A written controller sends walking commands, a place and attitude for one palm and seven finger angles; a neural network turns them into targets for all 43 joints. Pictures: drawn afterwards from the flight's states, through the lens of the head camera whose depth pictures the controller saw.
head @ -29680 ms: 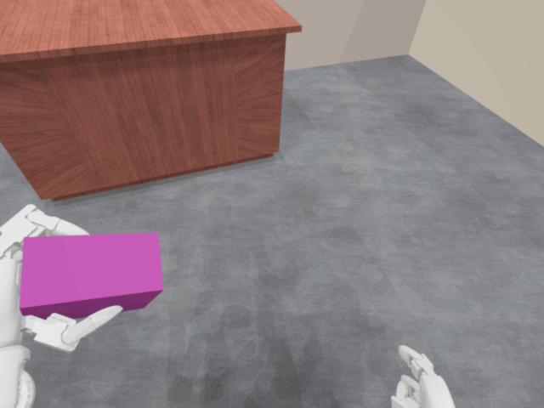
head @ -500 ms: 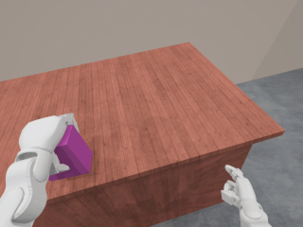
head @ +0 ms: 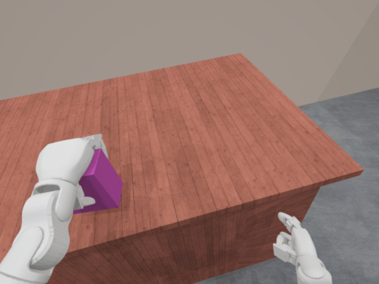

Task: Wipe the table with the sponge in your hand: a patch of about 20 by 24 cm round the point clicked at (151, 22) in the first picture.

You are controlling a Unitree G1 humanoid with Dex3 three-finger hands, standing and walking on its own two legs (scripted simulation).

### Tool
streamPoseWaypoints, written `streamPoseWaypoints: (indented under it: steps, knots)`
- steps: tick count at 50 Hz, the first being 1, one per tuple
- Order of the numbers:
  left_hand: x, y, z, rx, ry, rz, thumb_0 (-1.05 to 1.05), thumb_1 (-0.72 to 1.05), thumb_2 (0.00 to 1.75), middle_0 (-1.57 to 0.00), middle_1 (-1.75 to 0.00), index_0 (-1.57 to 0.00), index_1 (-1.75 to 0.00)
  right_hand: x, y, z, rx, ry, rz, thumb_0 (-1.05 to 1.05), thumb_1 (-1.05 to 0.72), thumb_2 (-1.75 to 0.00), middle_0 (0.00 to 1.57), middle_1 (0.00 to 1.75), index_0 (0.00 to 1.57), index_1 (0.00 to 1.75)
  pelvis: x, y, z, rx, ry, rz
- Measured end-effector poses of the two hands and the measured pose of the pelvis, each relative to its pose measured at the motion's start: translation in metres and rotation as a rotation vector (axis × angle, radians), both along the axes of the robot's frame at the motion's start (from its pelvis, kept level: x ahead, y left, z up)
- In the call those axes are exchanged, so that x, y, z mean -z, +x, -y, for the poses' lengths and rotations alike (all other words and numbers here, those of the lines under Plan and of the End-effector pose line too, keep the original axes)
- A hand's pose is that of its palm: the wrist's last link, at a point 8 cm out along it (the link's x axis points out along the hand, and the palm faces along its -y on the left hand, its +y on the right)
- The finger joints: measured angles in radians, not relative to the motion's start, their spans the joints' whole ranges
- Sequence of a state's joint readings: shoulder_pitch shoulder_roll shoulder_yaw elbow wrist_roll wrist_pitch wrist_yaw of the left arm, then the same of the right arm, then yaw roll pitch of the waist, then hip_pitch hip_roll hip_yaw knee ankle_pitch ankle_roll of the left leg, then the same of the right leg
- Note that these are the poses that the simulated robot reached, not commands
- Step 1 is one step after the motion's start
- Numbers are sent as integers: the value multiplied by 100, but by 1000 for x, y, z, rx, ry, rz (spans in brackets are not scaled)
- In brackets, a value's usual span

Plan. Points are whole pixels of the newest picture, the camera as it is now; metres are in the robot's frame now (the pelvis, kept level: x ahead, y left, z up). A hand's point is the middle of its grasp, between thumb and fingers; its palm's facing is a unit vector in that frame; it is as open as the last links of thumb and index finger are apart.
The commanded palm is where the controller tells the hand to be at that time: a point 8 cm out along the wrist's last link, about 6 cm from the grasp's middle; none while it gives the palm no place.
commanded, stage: move the sponge above the wiping area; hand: left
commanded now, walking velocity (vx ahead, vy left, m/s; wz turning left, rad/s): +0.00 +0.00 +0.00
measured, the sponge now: (89, 188) +0.25 +0.27 +0.09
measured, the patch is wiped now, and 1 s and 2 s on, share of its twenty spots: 0.00 0.00 0.00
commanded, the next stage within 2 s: none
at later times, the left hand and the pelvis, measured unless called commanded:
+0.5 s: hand (78, 166) +0.26 +0.28 +0.15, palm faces +0.14 -0.06 -0.99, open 10.4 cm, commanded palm +0.22 +0.26 +0.20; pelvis +0.01 -0.01 +0.00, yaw +0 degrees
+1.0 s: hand (86, 164) +0.28 +0.28 +0.13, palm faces +0.09 -0.07 -0.99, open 10.4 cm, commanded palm +0.24 +0.26 +0.19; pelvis +0.01 -0.01 +0.00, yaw +0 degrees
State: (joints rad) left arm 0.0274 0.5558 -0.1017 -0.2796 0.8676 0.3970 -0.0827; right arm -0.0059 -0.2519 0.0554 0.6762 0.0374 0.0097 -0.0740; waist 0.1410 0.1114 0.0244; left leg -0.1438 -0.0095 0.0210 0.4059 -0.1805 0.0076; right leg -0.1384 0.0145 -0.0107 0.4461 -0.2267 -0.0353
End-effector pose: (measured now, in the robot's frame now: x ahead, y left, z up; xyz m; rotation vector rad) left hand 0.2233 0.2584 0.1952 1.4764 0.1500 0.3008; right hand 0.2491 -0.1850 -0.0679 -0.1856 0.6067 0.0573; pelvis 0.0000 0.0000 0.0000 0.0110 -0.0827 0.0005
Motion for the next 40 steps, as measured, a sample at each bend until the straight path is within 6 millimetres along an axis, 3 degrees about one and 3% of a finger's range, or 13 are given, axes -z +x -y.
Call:
streamPoseWaypoints:
  steps: [7, 16, 26, 35, 40]
  knots:
    - [-18, 8, -16, -109, -57, 98, 0, -53, 102, -70, -130, -72, -129, -1, 1, 0, -2, 16, -17, 2, -90, -90, 20, 30, 20, 30, -1, 1, 0, -4, -2, -6]
    - [16, 12, 8, -45, -63, -56, 0, -53, 102, -70, -130, -72, -129, 2, 1, 2, 3, 17, -24, 2, -90, -90, 20, 30, 21, 30, -1, 2, 1, -3, 2, -14]
    - [-5, 10, -14, -142, -16, 27, 0, -53, 102, -70, -130, -72, -129, 4, 2, 9, -1, 22, -38, 2, -90, -90, 20, 30, 21, 30, -1, 5, 8, -6, -1, -9]
    - [29, 17, 6, -79, -27, -131, 0, -53, 102, -70, -130, -72, -129, 3, 6, 15, 12, 4, -17, 2, -90, -90, 20, 30, 20, 30, -1, 3, 10, -17, 1, -14]
    - [25, 28, 11, -11, -1, -81, 0, -53, 102, -70, -130, -72, -129, 3, 1, 17, 22, -9, -23, 2, -91, -90, 20, 30, 20, 30, -1, 6, 13, -9, 0, -13]
